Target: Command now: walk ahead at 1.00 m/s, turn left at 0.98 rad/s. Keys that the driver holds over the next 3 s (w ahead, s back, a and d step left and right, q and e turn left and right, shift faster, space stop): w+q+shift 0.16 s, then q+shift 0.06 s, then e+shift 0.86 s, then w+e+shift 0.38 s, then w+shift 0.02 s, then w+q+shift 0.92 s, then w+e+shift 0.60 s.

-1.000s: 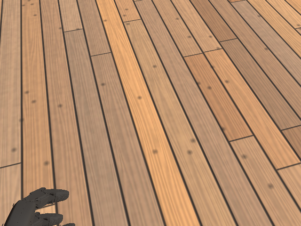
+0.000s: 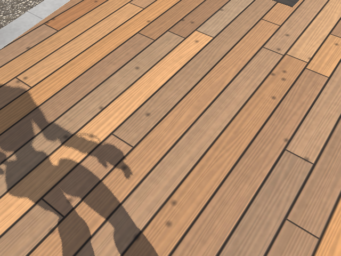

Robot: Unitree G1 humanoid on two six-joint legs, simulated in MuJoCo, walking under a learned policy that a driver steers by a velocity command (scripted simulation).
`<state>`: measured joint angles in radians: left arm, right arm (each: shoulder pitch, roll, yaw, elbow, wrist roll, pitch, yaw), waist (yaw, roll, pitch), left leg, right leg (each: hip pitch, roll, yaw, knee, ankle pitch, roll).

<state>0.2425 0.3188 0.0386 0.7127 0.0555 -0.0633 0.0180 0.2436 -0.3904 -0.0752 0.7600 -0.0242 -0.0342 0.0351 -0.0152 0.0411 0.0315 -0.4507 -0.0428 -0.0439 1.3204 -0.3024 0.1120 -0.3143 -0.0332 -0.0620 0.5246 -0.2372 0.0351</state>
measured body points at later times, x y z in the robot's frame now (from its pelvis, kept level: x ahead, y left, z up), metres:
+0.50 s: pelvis +0.38 +0.03 +0.00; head +0.42 +0.05 +0.45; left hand +0.39 +0.32 -0.12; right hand +0.58 -0.17 -0.11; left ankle +0.42 +0.08 -0.73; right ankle +0.42 -0.15 -0.63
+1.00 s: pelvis +0.54 +0.01 +0.00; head +0.60 -0.01 +0.45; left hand +0.71 +0.28 -0.08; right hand +0.72 -0.28 -0.09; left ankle +0.56 +0.17 -0.66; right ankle +0.60 -0.08 -0.73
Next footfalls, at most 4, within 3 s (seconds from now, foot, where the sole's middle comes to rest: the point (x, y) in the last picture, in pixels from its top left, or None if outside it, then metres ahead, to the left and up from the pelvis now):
0.30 left None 0.46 0.10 -0.77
0.80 right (197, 212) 0.64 -0.08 -0.77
1.22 left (145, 199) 0.70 0.13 -0.77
1.68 right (247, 188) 0.74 -0.30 -0.77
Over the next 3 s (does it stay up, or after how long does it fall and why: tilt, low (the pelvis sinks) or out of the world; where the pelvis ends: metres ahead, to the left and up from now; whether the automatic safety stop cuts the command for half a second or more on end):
stays up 1.82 -0.56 -0.01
